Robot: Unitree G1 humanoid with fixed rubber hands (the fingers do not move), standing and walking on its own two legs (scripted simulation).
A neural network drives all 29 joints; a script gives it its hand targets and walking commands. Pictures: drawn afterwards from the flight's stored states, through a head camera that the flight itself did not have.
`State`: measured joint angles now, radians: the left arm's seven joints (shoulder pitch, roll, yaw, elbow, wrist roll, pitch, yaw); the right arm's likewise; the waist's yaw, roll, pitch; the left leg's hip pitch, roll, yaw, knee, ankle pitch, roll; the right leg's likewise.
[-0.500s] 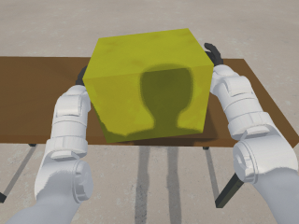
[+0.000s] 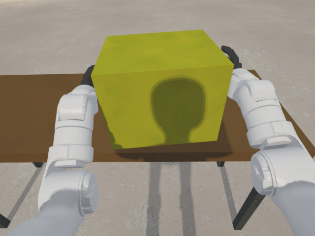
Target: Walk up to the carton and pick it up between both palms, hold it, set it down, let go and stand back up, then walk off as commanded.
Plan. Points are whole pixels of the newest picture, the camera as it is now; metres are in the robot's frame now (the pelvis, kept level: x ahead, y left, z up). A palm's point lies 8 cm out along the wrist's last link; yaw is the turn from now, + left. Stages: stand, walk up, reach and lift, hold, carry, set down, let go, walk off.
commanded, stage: reach and lift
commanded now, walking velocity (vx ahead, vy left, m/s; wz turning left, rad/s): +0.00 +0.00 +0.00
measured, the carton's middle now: (159, 86) +0.43 +0.00 +0.21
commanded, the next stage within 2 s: hold in 0.30 s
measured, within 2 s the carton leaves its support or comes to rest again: neither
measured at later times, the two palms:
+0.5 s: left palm (84, 92) +0.39 +0.17 +0.23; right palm (235, 61) +0.39 -0.17 +0.29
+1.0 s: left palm (84, 84) +0.38 +0.16 +0.26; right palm (242, 58) +0.38 -0.18 +0.30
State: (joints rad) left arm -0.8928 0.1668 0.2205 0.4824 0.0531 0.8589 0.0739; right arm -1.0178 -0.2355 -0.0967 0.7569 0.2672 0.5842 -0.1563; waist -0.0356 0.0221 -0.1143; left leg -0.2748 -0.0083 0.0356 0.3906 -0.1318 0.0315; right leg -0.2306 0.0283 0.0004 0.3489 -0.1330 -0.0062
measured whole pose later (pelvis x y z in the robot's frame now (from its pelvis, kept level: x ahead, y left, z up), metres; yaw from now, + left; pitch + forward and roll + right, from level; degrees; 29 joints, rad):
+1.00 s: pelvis -0.01 +0.00 +0.00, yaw +0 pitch +0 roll -1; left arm -1.01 0.17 0.29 0.61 0.09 0.94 0.03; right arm -1.20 -0.28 -0.08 0.92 0.33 0.70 -0.19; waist -0.04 0.03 -0.17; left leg -0.28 -0.01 0.03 0.39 -0.12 0.03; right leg -0.23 0.03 0.00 0.35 -0.12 -0.01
